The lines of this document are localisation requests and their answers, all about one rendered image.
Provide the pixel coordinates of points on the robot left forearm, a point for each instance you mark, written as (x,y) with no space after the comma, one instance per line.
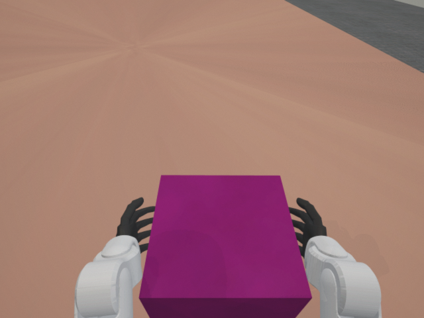
(104,288)

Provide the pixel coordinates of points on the right robot hand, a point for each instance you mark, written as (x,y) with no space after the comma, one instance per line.
(312,225)

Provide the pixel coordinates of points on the robot right forearm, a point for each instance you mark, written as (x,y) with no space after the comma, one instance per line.
(348,289)

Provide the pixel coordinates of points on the left robot hand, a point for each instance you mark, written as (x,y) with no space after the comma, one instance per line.
(129,225)

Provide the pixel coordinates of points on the carton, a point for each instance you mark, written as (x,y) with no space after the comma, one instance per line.
(223,247)

